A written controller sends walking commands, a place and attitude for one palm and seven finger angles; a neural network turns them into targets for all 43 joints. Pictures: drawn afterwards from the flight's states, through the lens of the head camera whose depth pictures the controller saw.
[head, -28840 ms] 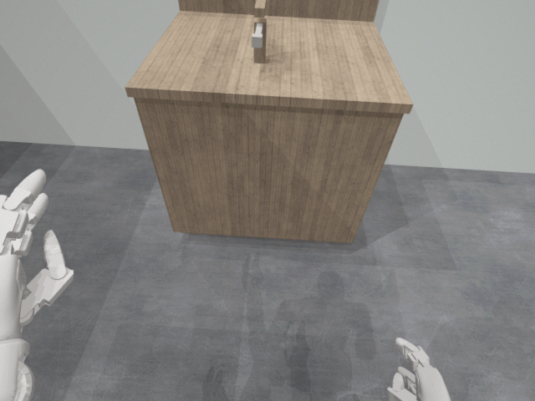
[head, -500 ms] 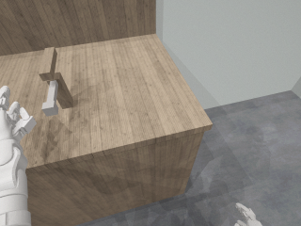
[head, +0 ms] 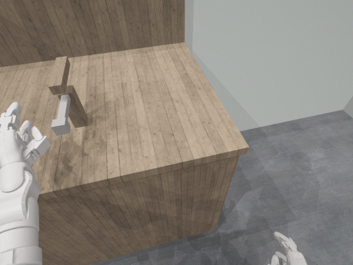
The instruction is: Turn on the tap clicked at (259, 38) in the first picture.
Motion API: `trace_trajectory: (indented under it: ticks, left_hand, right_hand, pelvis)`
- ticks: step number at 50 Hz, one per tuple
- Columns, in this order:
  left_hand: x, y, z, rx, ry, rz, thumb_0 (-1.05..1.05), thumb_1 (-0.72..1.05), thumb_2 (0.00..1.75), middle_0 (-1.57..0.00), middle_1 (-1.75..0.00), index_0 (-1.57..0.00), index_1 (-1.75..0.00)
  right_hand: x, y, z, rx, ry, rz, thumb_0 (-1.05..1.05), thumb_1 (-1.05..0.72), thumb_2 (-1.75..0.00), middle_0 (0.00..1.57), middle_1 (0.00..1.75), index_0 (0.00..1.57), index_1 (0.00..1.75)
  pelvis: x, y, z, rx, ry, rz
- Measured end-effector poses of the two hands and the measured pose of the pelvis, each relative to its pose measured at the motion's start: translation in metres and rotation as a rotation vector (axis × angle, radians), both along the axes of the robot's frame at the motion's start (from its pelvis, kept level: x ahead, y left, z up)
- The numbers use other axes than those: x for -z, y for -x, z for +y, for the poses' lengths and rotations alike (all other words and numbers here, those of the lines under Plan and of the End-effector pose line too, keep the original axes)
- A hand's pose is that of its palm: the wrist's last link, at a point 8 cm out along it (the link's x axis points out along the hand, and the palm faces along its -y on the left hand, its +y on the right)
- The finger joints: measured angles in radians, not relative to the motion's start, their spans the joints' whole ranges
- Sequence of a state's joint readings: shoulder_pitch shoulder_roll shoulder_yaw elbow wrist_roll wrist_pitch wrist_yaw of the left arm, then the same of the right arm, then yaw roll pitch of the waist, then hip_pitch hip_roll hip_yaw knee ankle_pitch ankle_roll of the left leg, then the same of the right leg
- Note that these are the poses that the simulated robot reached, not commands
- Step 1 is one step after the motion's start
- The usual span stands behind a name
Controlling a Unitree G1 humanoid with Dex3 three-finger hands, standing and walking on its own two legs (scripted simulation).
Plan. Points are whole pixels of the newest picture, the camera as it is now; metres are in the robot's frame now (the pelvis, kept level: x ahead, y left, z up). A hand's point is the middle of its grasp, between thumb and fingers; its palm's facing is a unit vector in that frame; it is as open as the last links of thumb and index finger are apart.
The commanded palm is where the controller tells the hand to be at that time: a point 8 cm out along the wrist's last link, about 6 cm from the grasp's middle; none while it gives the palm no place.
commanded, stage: push the lever round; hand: left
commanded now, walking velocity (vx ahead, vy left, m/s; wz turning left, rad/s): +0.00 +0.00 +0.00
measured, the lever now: (61, 126) +0.36 +0.30 +0.14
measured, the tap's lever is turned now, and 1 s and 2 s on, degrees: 0 19 50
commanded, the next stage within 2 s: none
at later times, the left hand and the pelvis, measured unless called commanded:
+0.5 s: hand (57, 135) +0.34 +0.29 +0.13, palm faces +0.57 -0.82 -0.06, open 7.8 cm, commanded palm +0.30 +0.31 +0.13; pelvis +0.00 +0.00 +0.00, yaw +0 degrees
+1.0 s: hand (80, 131) +0.35 +0.25 +0.13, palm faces +0.65 -0.76 -0.05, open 7.7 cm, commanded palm +0.31 +0.27 +0.13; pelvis +0.00 +0.00 +0.00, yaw +0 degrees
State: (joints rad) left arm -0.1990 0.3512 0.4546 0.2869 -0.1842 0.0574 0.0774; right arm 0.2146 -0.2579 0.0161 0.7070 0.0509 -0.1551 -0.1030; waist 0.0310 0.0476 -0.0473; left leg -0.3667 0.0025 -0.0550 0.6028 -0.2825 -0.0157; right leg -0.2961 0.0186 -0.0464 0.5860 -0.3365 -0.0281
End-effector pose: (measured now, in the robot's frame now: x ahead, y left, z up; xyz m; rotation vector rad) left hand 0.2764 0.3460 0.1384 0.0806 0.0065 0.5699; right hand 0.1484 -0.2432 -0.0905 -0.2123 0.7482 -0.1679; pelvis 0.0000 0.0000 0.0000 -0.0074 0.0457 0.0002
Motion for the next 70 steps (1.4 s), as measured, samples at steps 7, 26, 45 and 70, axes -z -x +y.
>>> trace_trajectory:
  ticks: [7,26,45,70]
  left_hand:
    - [0.0,-0.008,-0.004,0.006,-0.001,0.0,0.02,0.9,0.9,-0.16,-0.15,-0.15,-0.15]
    - [0.003,-0.016,-0.021,-0.036,0.009,-0.017,0.01,0.91,0.9,-0.16,-0.15,-0.15,-0.15]
    - [0.002,-0.027,-0.066,-0.103,0.021,-0.02,0.02,0.93,0.91,-0.16,-0.15,-0.15,-0.15]
    - [0.0,-0.04,-0.092,-0.228,0.043,0.016,0.02,0.91,0.91,-0.16,-0.15,-0.15,-0.15]
  right_hand:
    - [0.004,0.012,-0.006,0.018,0.003,0.028,0.01,-0.91,-0.9,0.2,0.3,0.2,0.3]
    - [0.008,0.016,-0.006,0.018,0.002,0.059,0.01,-0.91,-0.9,0.2,0.3,0.2,0.3]
    - [0.002,-0.015,0.012,-0.033,-0.037,0.013,0.01,-0.91,-0.9,0.2,0.3,0.2,0.3]
    - [0.007,-0.004,-0.001,-0.014,-0.019,0.085,0.01,-0.91,-0.9,0.2,0.3,0.2,0.3]
  pelvis:
    - [0.0,0.002,-0.002,0.002,0.001,0.005]
    - [0.001,0.002,0.0,0.002,0.002,0.009]
    - [0.001,-0.003,0.0,0.003,-0.004,-0.003]
    - [0.0,0.003,-0.008,-0.007,-0.005,-0.006]
